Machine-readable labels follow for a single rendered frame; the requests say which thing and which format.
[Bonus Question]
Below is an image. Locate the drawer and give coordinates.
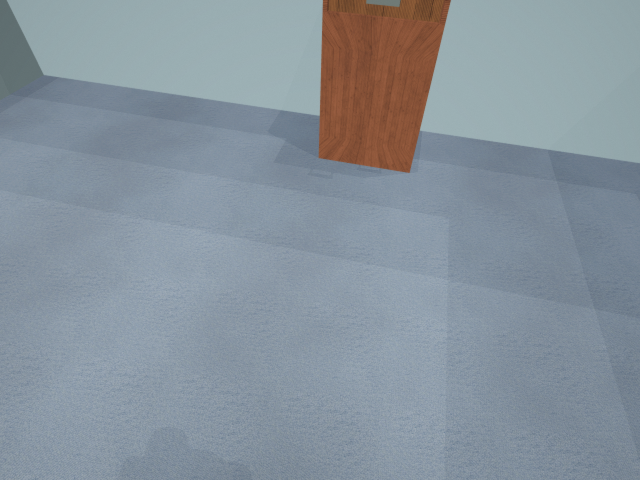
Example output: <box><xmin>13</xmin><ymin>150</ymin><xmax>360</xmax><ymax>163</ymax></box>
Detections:
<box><xmin>328</xmin><ymin>0</ymin><xmax>444</xmax><ymax>22</ymax></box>

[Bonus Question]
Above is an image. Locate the cabinet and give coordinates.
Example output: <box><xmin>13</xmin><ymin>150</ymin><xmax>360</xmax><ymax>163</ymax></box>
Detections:
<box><xmin>319</xmin><ymin>0</ymin><xmax>451</xmax><ymax>173</ymax></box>

